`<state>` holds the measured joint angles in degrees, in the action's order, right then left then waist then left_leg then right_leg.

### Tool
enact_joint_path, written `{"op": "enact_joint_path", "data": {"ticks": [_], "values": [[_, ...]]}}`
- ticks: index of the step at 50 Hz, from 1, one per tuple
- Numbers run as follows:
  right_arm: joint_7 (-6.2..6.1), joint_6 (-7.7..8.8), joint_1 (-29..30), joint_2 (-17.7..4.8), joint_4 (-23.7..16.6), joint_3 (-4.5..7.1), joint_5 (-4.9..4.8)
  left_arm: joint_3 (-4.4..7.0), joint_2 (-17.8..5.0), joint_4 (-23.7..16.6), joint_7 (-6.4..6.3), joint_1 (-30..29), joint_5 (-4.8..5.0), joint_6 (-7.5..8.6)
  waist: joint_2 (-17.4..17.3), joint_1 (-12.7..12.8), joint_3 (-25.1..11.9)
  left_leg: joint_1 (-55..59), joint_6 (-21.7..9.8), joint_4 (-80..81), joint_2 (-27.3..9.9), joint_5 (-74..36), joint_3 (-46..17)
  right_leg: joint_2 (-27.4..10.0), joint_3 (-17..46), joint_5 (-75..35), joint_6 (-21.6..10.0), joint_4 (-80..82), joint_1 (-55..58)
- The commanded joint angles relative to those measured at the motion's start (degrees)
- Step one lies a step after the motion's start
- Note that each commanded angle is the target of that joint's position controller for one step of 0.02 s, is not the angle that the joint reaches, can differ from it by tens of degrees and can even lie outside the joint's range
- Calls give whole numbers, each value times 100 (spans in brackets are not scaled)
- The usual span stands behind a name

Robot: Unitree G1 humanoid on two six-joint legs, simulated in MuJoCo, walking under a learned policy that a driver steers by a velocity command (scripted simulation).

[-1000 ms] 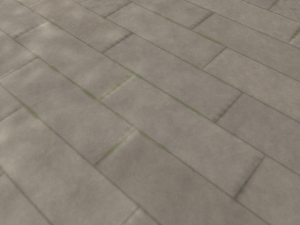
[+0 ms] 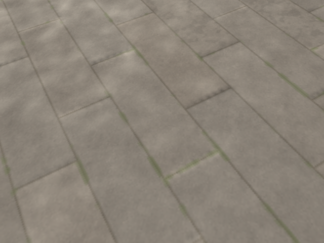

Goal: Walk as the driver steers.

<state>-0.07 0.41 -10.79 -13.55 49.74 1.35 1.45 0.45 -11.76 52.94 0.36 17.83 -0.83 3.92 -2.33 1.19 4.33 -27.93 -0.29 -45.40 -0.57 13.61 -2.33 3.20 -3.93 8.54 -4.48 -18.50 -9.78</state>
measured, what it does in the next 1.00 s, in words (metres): steps on the spot, turning right: left foot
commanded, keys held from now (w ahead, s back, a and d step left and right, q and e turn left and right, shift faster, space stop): no key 0.14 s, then e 0.58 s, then w+e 0.10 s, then w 0.18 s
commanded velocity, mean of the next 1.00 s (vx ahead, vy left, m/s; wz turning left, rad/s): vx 0.09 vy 0.00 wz -0.33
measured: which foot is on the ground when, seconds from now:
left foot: up 0.00-0.10, down 0.12-0.50, up 0.52-1.00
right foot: down 0.00-1.00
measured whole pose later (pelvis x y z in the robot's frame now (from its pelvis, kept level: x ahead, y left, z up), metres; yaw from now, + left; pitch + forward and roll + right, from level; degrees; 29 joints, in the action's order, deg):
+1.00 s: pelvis +0.04 +0.00 +0.00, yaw -24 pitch +2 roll +1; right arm 0.1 0.4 -8.7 -15.6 49.3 2.7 1.7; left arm 4.3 -15.1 50.4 0.0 19.2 -1.4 0.0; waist 0.5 2.6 -1.1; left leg -20.7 0.2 -39.3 0.6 21.0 -1.0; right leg 7.6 10.4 9.9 -5.9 -19.5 -10.3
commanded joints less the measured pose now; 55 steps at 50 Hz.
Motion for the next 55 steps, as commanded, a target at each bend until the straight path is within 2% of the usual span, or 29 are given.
{"op": "enact_joint_path", "data": {"ticks": [1, 3, 5, 6, 7, 8, 9, 11, 12, 16, 18, 20, 23, 24, 25, 26, 27, 28, 29, 30, 32, 36, 40, 47, 50, 52, 53, 54, 55], "values": [[-65, -29, -460, -230, 15, 0, -36, 141, -781, -158, -33, 64, -6, 5, 891, -133, -788, 1158, 17, 565, 55, -282, 301, -1378, 573, -3679, -649, 110, -92], [-109, -13, -372, -246, 77, -11, -35, 127, -759, -95, -63, 42, -8, -63, 831, -119, -642, 1389, -52, 1049, 44, -183, 302, -1472, 795, -2759, -646, 46, -198], [-158, 43, -432, -244, 186, -38, 9, 99, -692, -42, -112, -24, 24, -125, 552, -247, -462, 2019, -170, 2205, -59, -777, 164, -1344, 906, -1419, -383, -173, -510], [-200, 92, -573, -482, 254, 3, 39, 70, -597, -35, -129, 122, -13, -131, 232, -201, -550, 2490, -241, 2398, -532, -1482, -351, -1180, 917, -647, -161, -342, -727], [-226, 131, -622, -807, 269, 47, 46, 66, -453, -9, -121, 561, -33, -138, -304, 120, -577, 2722, -459, 2321, -1211, -2686, -995, -755, 665, 481, 2, -582, -911], [-216, 104, -348, -655, 323, 16, -104, -23, -122, 257, -145, 939, 74, -235, -655, 205, -598, 2036, -852, 2466, -1390, -2304, -1056, -473, 450, 1131, 74, -402, -395], [-193, 112, -90, -427, 265, -29, -108, -2, -295, 300, -176, 699, 46, -304, -464, 148, -312, 1615, -743, 2599, -1156, -1678, -943, -472, 529, 884, 132, -321, -141], [-236, 100, -5, -553, 259, 32, -85, 108, -630, 128, -162, 141, 38, -352, -395, -4, -219, 1639, -540, 2586, -775, -1276, -600, -464, 666, 290, 109, -545, -268], [-292, 86, -116, -657, 297, 80, -105, 137, -675, 78, -144, 69, 43, -367, -396, -28, -285, 1755, -548, 2542, -757, -1267, -527, -472, 695, 158, 90, -701, -385], [-379, -33, -385, -855, 340, 269, -112, 155, -486, -12, -172, 107, 12, -416, -311, -105, -536, 2053, -970, 2444, -1312, -1626, -621, -239, 475, 612, 118, -1700, -917], [-407, -86, -242, -834, 260, 304, -89, 208, -466, -63, -175, 130, -37, -477, -522, -93, -597, 1800, -1268, 2492, -1754, -1812, -772, -196, 295, 1564, 67, -2472, -1004], [-419, -104, -93, -813, 180, 304, -28, 255, -425, -140, -153, 63, -44, -552, -426, -105, -539, 1514, -1466, 2536, -2022, -2048, -742, -325, 226, 2383, 11, -3087, -1106], [-392, -143, 365, -923, 114, 336, -6, 251, -282, -148, -116, 283, -16, -575, -347, 137, -571, 1180, -1014, 2187, -1645, -1745, -77, -330, 64, 1526, -7, -2116, -493], [-370, -176, 463, -930, 105, 350, -35, 276, -327, -102, -103, 451, -31, -558, -269, 225, -583, 1011, -788, 1834, -1461, -1363, 198, -232, 54, 1018, -39, -1491, -171], [-333, -221, 282, -845, 154, 359, -32, 341, -564, -148, -88, 449, -83, -518, 307, 202, -471, 685, -428, 1095, -1126, -357, 566, -443, 740, 589, -130, -584, 15], [-292, -277, 116, -455, -68, 267, -46, 536, -1418, -392, -113, 316, -121, -477, 1968, 42, -349, -515, 113, -276, -176, 1566, 1168, -2053, 3197, -250, -564, 416, 220], [-344, -351, 598, -515, -268, 251, -22, 578, -1592, -317, -107, 604, -128, -498, 1777, 255, -161, -600, 93, -1108, 188, 2286, 422, -2482, 3734, -1176, -1126, 643, -285], [-336, -382, 540, -542, -223, 262, -73, 548, -1365, -303, -131, 507, -97, -518, 1056, 65, -86, -517, 66, -1549, 35, 1877, 131, -2199, 3209, -1044, -1208, 458, -368], [-300, -353, 449, -564, -141, 273, -115, 524, -1210, -386, -156, 148, -30, -539, 682, -88, 2, -501, 40, -1567, -36, 1347, 34, -1804, 2701, -759, -1042, 382, -423], [-273, -291, 366, -617, -84, 294, -90, 517, -1156, -533, -167, -223, -13, -566, 647, -202, -66, -539, 26, -1473, -61, 1009, 2, -1487, 2433, -598, -831, 338, -251], [-197, -241, 180, -677, 6, 320, 8, 493, -1011, -630, -162, -268, 33, -550, 701, -173, -445, -495, 83, -1653, 14, 714, 42, -1308, 2200, -1529, -798, 167, 211], [-204, -251, 325, -580, -142, 292, -58, 550, -1106, -571, -161, 126, 70, -496, 658, -4, -615, -711, 226, -1397, 23, 621, -44, -1311, 2349, -1782, -832, 55, 789], [-106, -205, 645, -709, -339, 300, 28, 582, -1158, -569, -132, 287, 4, -523, 991, 204, -458, -753, 309, -624, 30, 708, -45, -1191, 3071, 1854, -1006, 756, 687], [13, 73, 692, -606, -457, 210, 39, 583, -1201, -482, -62, 337, -66, -341, 872, 251, -353, -86, 96, 396, 59, 735, 95, -1193, 3207, 2049, -1079, 826, 309], [28, 157, 519, -592, -471, 171, -3, 580, -1224, -472, -20, 216, -68, -300, 842, 133, -259, 675, -91, 1018, 145, 802, 210, -1151, 3221, 2216, -1008, 757, -264], [-18, 216, -103, -472, -288, 141, -29, 572, -1209, -543, -5, -132, -20, -306, 638, -274, -200, 2035, -260, 2054, 249, 209, 396, -876, 2997, 2395, -786, 449, -1172], [-76, 262, -504, -542, -172, 163, -19, 535, -1065, -576, -17, -209, -22, -285, 414, -472, -209, 2854, -304, 2379, 189, 254, 240, -610, 2832, 2537, -584, 28, -1786], [-148, 321, -1035, -895, -86, 225, 41, 431, -710, -707, -16, -379, -4, -220, -341, -697, -273, 3509, -452, 3039, -739, 1282, -893, -162, 2213, 2599, -297, -1141, -2525], [-172, 335, -1374, -1465, -75, 334, 55, 337, -400, -843, 8, -370, 49, -142, -1096, -693, -464, 3783, -877, 3913, -1998, 3039, -3069, 565, 1184, 2446, -82, -2694, -3206]]}}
